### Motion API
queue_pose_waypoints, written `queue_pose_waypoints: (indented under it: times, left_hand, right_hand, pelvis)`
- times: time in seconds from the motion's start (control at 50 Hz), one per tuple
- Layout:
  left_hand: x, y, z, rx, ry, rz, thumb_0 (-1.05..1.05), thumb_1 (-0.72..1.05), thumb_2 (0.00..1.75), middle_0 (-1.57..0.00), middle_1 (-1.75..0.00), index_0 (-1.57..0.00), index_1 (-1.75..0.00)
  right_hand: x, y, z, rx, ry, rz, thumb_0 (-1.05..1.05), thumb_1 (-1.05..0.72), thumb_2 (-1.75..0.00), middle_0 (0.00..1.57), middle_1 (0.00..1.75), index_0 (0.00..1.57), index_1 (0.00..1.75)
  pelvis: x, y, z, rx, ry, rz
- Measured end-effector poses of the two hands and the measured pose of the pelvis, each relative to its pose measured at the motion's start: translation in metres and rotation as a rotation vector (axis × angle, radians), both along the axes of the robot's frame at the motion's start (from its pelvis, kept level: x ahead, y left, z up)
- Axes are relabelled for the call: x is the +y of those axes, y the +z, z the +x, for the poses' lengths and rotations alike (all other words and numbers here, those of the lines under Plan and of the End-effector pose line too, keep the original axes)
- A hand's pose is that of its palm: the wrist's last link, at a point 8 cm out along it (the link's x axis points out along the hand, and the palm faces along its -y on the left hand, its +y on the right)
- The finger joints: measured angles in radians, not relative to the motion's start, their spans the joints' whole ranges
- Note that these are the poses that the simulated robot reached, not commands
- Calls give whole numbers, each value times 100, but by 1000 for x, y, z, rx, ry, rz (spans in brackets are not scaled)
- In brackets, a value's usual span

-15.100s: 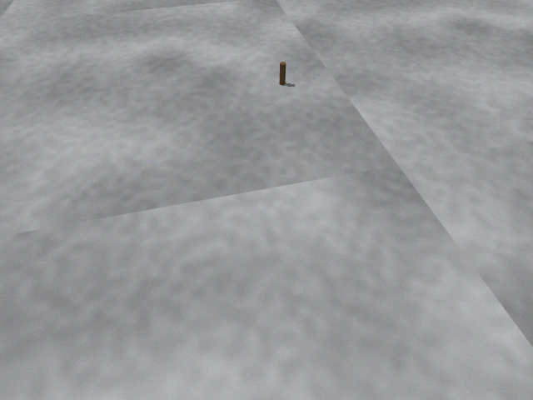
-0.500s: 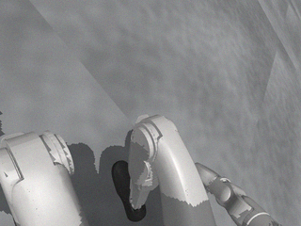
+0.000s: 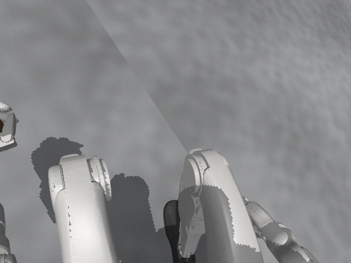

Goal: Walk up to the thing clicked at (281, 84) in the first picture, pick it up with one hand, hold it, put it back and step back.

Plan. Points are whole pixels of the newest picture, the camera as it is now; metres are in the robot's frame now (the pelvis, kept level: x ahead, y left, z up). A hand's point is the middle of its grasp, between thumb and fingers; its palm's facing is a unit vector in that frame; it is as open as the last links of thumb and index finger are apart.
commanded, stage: settle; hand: left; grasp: from the side
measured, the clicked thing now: out of the picture +0.37 +0.34 -0.11
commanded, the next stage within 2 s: lift in 1.26 s
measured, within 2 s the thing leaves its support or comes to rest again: neither
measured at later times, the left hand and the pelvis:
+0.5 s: hand out of the picture +0.38 +0.32 +0.00, palm faces +0.35 -0.94 -0.04, open 5.3 cm; pelvis +0.01 -0.02 +0.04, yaw +5 degrees
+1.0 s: hand out of the picture +0.37 +0.31 +0.04, palm faces +0.35 -0.93 -0.04, open 5.3 cm; pelvis +0.01 -0.02 +0.06, yaw +7 degrees
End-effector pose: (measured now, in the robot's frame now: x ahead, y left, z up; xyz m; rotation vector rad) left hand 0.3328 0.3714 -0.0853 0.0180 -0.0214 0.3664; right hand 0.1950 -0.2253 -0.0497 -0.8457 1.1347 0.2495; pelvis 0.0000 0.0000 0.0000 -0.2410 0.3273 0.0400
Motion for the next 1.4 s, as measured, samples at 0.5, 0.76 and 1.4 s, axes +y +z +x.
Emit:
queue_pose_waypoints:
  times: [0.5, 0.76, 1.4]
  left_hand:
    - [-12, 83, 5, 34, -13, 16, 1, 17, 114, -104, -113, -102, -113]
    - [-16, 106, 2, 44, -4, 7, 1, 16, 114, -104, -112, -102, -113]
    - [-23, 140, 9, 44, -4, 4, 1, 16, 114, -104, -112, -102, -113]
  right_hand:
    - [-25, -15, 10, 0, -213, 134, 1, -87, -89, 20, 30, 21, 30]
    - [-30, -8, 3, -12, -260, 152, 1, -88, -89, 20, 30, 21, 30]
    - [-28, 14, -9, -16, -290, 170, 1, -88, -89, 20, 30, 21, 30]
  pelvis:
    - [-16, 35, 14, 169, 43, 90]
    - [-18, 49, 12, 190, 56, 107]
    - [-18, 75, 10, 213, 77, 122]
